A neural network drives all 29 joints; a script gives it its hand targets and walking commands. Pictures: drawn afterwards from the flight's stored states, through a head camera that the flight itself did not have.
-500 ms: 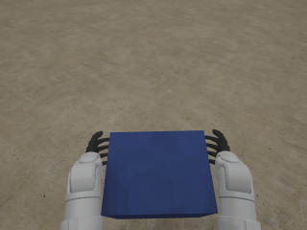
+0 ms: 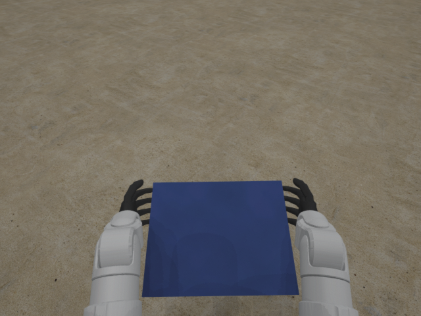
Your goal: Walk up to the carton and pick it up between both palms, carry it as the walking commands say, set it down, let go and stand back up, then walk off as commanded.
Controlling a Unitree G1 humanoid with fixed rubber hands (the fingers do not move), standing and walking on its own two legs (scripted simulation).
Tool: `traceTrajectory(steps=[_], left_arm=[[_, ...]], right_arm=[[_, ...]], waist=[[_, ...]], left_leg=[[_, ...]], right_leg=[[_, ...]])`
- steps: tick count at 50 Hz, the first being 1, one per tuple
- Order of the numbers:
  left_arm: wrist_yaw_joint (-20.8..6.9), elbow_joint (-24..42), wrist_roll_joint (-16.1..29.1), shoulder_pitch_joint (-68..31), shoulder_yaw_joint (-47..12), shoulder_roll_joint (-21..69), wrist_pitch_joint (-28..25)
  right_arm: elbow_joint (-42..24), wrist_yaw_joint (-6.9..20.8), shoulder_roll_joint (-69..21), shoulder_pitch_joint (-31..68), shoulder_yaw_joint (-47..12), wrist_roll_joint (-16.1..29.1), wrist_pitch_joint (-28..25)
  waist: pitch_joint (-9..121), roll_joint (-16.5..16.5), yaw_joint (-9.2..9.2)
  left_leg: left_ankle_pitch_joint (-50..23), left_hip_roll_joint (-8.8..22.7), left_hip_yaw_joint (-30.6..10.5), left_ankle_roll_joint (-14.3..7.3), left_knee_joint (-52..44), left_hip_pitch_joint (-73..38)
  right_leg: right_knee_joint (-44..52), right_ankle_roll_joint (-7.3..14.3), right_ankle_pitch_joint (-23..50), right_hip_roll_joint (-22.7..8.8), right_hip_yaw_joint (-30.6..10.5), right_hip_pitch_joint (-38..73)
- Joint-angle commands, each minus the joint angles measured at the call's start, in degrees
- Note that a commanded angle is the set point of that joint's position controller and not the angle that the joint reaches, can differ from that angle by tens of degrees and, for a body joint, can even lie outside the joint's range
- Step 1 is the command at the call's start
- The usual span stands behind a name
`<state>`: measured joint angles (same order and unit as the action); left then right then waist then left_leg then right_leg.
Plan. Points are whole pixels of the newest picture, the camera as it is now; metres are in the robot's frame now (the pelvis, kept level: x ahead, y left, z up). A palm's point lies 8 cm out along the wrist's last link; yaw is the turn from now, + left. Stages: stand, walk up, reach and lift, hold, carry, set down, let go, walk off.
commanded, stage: carry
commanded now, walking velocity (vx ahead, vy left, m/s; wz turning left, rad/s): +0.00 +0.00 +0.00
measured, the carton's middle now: (217, 243) +0.28 +0.00 -0.04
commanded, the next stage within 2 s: none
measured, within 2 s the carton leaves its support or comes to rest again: neither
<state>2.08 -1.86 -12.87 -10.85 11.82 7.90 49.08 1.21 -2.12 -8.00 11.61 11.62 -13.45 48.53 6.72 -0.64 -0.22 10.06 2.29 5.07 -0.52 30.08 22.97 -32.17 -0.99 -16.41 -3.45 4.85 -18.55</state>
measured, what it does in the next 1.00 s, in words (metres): stands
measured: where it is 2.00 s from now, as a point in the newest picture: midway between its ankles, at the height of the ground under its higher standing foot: outside the picture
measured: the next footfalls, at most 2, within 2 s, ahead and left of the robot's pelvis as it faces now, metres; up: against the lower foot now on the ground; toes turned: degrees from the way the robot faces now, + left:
none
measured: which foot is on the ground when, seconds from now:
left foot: down 0.00-1.00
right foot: down 0.00-1.00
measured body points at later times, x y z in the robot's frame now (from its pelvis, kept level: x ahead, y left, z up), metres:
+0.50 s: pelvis +0.02 -0.01 +0.00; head +0.00 -0.01 +0.45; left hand +0.31 +0.16 +0.05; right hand +0.31 -0.17 +0.05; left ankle +0.06 +0.12 -0.73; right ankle +0.00 -0.13 -0.73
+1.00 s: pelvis +0.03 -0.01 +0.00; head +0.01 -0.02 +0.45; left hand +0.32 +0.15 +0.05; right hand +0.32 -0.18 +0.05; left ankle +0.06 +0.12 -0.73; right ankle +0.00 -0.13 -0.73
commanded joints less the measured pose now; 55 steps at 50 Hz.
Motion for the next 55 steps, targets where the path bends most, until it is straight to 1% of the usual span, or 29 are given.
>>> traceTrajectory(steps=[1, 2, 3, 7, 9, 10, 12, 13, 17, 18, 19, 22, 23, 24, 26, 28, 31, 33, 35, 38, 42, 43, 46, 48, 50, 51, 52, 54, 55], left_arm=[[-12.8, 6.6, 18.2, -24.3, -33.2, 41.4, -1.9], [-12.7, 6.1, 17.8, -25.3, -32.3, 40.7, -1.9], [-12.6, 6.3, 17.8, -24.8, -32.4, 40.8, -1.8], [-12.4, 6.8, 17.7, -23.6, -32.8, 40.3, -1.7], [-12.6, 4.2, 16.4, -23.0, -31.6, 40.0, -1.8], [-12.6, 6.1, 17.5, -23.6, -32.7, 40.4, -1.8], [-12.8, 2.9, 15.8, -23.6, -31.1, 39.9, -2.3], [-12.8, 4.4, 16.8, -23.6, -32.2, 40.5, -2.5], [-12.7, 5.9, 17.4, -24.4, -32.7, 40.4, -2.4], [-12.8, 2.5, 15.8, -23.4, -31.0, 40.0, -2.6], [-12.7, 7.1, 17.8, -24.2, -33.2, 40.4, -2.5], [-12.6, 5.8, 17.4, -24.0, -32.7, 40.4, -2.3], [-12.6, 7.0, 17.9, -24.1, -33.7, 40.6, -2.0], [-12.6, 3.2, 16.1, -23.1, -31.1, 39.3, -2.2], [-12.5, 6.7, 17.6, -23.5, -33.3, 40.4, -1.8], [-12.6, 5.0, 17.1, -24.1, -32.0, 39.9, -1.7], [-12.7, 6.7, 18.0, -23.8, -33.5, 40.7, -1.6], [-12.7, 6.2, 17.8, -24.1, -33.3, 40.8, -1.5], [-12.7, 7.1, 17.8, -24.6, -33.4, 40.4, -1.4], [-12.7, 7.1, 18.0, -24.2, -33.6, 40.7, -1.1], [-12.9, 6.5, 18.1, -23.7, -33.5, 40.7, -0.9], [-12.9, 7.8, 18.6, -24.6, -34.5, 41.4, -0.7], [-12.8, 6.1, 17.7, -24.0, -33.2, 40.2, -0.7], [-12.8, 8.9, 19.1, -23.7, -34.9, 41.4, -0.5], [-12.9, 3.7, 16.8, -23.4, -32.0, 40.3, -0.9], [-12.8, 8.3, 18.4, -23.9, -34.4, 40.5, -0.8], [-12.9, 6.1, 17.8, -23.7, -33.3, 40.9, -0.6], [-12.9, 6.6, 18.0, -24.7, -33.5, 40.8, -0.8], [-13.0, 6.3, 18.2, -23.9, -33.8, 41.4, -0.5]], right_arm=[[-4.8, 12.1, -40.9, 20.8, -29.9, 17.3, -1.0], [-3.7, 12.0, -41.4, 21.0, -29.9, 17.2, -0.9], [-4.2, 12.1, -41.5, 21.0, -30.3, 17.6, -0.8], [-5.2, 12.0, -41.2, 20.0, -31.1, 17.4, -0.6], [-2.9, 12.1, -40.3, 19.4, -29.7, 16.1, -0.7], [-4.0, 12.0, -41.3, 19.8, -30.9, 17.2, -0.6], [-0.7, 12.2, -40.4, 19.1, -28.6, 15.2, -1.4], [-2.8, 12.2, -40.5, 19.8, -29.7, 15.9, -1.7], [-3.2, 12.1, -40.9, 20.0, -30.2, 16.4, -1.4], [-0.4, 12.0, -40.4, 19.8, -28.5, 15.3, -1.7], [-5.1, 12.0, -41.0, 20.5, -31.2, 16.9, -1.7], [-3.3, 12.1, -40.3, 19.5, -30.3, 16.5, -1.2], [-4.7, 12.0, -40.9, 19.9, -31.4, 17.4, -1.0], [-1.6, 12.1, -39.9, 19.4, -29.0, 15.7, -1.2], [-5.2, 12.1, -41.1, 20.8, -31.8, 17.7, -0.8], [-3.1, 12.0, -40.2, 19.5, -30.2, 16.5, -0.7], [-5.3, 12.0, -41.2, 20.4, -32.0, 17.6, -0.4], [-4.6, 12.0, -41.1, 20.1, -31.3, 17.3, -0.4], [-4.5, 12.0, -41.8, 19.9, -31.7, 17.5, -0.2], [-4.8, 12.1, -41.4, 19.9, -32.0, 17.5, 0.0], [-4.8, 12.0, -41.1, 19.6, -31.3, 17.2, 0.1], [-5.5, 12.0, -41.7, 20.4, -32.3, 18.1, 0.3], [-3.5, 12.1, -41.7, 19.3, -31.7, 17.5, 0.4], [-7.2, 12.1, -41.8, 20.2, -33.6, 18.7, 0.7], [-1.4, 12.2, -41.2, 19.2, -30.4, 16.6, 0.2], [-6.1, 12.2, -41.6, 19.8, -33.0, 18.1, 0.2], [-4.2, 12.1, -40.9, 19.8, -31.4, 17.4, 0.2], [-4.4, 12.2, -42.1, 20.2, -32.3, 17.7, 0.4], [-5.3, 12.2, -41.6, 20.7, -32.3, 18.0, 0.4]], waist=[[13.2, -0.5, 0.04], [13.9, 1.0, 0.14], [14.5, 0.2, 0.05], [14.3, 1.7, 0.12], [13.4, 0.6, 0.21], [13.3, 0.8, 0.17], [12.5, -1.0, 0.15], [12.5, 0.1, 0.21], [11.4, 0.8, 0.27], [11.7, 0.3, 0.24], [12.1, 0.5, 0.31], [12.0, 1.2, 0.32], [12.5, 0.2, 0.19], [12.8, 0.2, 0.22], [12.9, 0.8, 0.13], [13.0, 1.0, 0.22], [12.5, 1.7, 0.25], [12.9, 0.3, 0.32], [12.7, 1.6, 0.19], [12.9, 0.6, 0.23], [12.0, 1.0, 0.28], [12.6, 0.1, 0.23], [12.8, 0.7, 0.19], [12.9, 0.9, 0.17], [12.5, 0.4, 0.13], [12.4, 0.3, 0.25], [12.3, 0.9, 0.16], [12.1, 1.6, 0.28], [11.6, 0.7, 0.22]], left_leg=[[-8.9, 6.2, -5.0, -0.5, -3.2, -9.5], [-10.0, 6.3, -4.9, -0.5, -3.0, -9.7], [-11.3, 6.4, -4.4, -0.4, -1.9, -11.0], [-11.6, 6.2, -4.5, -0.4, -2.0, -11.1], [-9.6, 6.2, -4.4, -0.3, -2.3, -11.1], [-10.2, 6.1, -4.5, -0.3, -2.6, -11.0], [-9.3, 6.4, -4.8, -0.3, -3.2, -10.2], [-9.5, 6.3, -4.8, -0.4, -3.2, -10.1], [-8.4, 6.4, -4.9, -0.4, -3.7, -9.5], [-7.3, 6.0, -4.4, -0.3, -3.3, -9.8], [-7.9, 6.2, -4.5, -0.4, -3.1, -10.7], [-8.2, 6.2, -4.2, 0.0, -3.2, -10.2], [-8.5, 6.3, -4.4, 0.0, -3.3, -9.7], [-8.2, 6.1, -4.4, -0.2, -3.2, -9.7], [-9.1, 6.0, -4.0, -0.1, -2.7, -10.4], [-9.9, 6.1, -4.1, 0.1, -2.6, -10.0], [-9.1, 5.9, -3.7, 0.2, -2.2, -10.4], [-10.3, 6.1, -3.8, 0.2, -2.6, -10.1], [-11.2, 6.2, -3.8, 0.3, -2.0, -10.1], [-9.8, 5.9, -3.7, 0.4, -2.2, -10.2], [-9.0, 5.9, -3.4, 0.5, -2.2, -10.1], [-9.7, 5.9, -3.4, 0.6, -2.4, -9.7], [-11.3, 6.1, -3.3, 0.6, -1.8, -10.3], [-12.2, 6.2, -3.5, 0.5, -1.9, -10.4], [-11.9, 6.0, -3.2, 0.6, -1.9, -10.7], [-11.5, 6.0, -3.3, 0.6, -2.0, -10.5], [-11.4, 6.2, -3.5, 0.6, -2.0, -10.1], [-9.7, 6.0, -3.1, 0.8, -2.2, -10.3], [-9.4, 5.9, -3.2, 0.7, -2.4, -9.8]], right_leg=[[5.3, 1.6, 10.0, -5.1, -3.6, 2.4], [4.8, 1.6, 11.3, -5.2, -3.2, 3.1], [4.8, 1.6, 12.6, -5.4, -3.2, 3.2], [4.7, 1.4, 13.0, -5.4, -2.8, 3.8], [5.1, 1.3, 11.5, -5.3, -3.2, 3.0], [4.9, 1.4, 10.9, -5.1, -2.8, 2.8], [4.8, 1.4, 10.5, -5.0, -3.0, 3.3], [5.0, 1.3, 9.7, -4.9, -2.9, 3.3], [5.2, 1.3, 9.1, -4.9, -2.8, 2.8], [5.7, 1.4, 8.8, -5.1, -3.3, 2.9], [5.4, 1.5, 9.4, -5.0, -3.3, 2.8], [5.5, 1.5, 10.0, -5.3, -3.2, 3.4], [5.3, 1.3, 9.7, -4.9, -2.6, 4.1], [5.3, 1.5, 10.4, -5.1, -3.1, 4.6], [5.4, 1.5, 11.7, -5.4, -3.2, 4.3], [5.0, 1.6, 12.1, -5.3, -2.8, 4.9], [5.6, 1.6, 12.0, -5.2, -2.9, 4.1], [4.8, 1.5, 12.8, -5.3, -2.5, 5.1], [5.3, 1.6, 13.8, -5.3, -2.6, 5.0], [5.3, 1.5, 13.4, -5.4, -2.8, 5.2], [6.0, 1.8, 12.5, -5.1, -2.9, 4.4], [5.3, 1.7, 12.7, -5.2, -2.6, 5.2], [5.0, 1.6, 14.7, -5.2, -2.3, 5.3], [4.9, 1.7, 14.6, -5.0, -2.3, 5.1], [5.1, 1.7, 14.4, -5.3, -2.6, 4.9], [5.0, 1.6, 13.2, -5.0, -2.1, 4.7], [5.4, 1.7, 13.9, -5.2, -2.4, 5.2], [5.6, 1.8, 13.3, -5.1, -2.3, 4.7], [5.9, 1.9, 12.7, -5.2, -2.8, 4.6]])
